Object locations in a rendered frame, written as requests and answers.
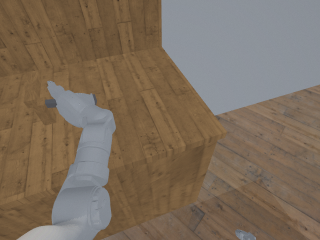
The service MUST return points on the robot right hand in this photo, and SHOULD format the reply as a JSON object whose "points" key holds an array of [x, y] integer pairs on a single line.
{"points": [[242, 235]]}

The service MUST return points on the robot left forearm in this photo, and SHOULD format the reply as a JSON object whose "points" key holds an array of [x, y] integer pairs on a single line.
{"points": [[90, 167]]}

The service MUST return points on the counter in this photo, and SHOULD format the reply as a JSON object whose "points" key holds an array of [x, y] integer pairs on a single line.
{"points": [[165, 134]]}

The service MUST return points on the robot left upper arm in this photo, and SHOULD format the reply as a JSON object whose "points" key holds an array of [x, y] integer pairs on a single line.
{"points": [[79, 213]]}

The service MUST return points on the tap lever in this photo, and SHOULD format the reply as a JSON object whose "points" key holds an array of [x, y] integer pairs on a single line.
{"points": [[51, 103]]}

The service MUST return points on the robot left hand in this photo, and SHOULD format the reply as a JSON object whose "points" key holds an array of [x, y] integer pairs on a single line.
{"points": [[70, 104]]}

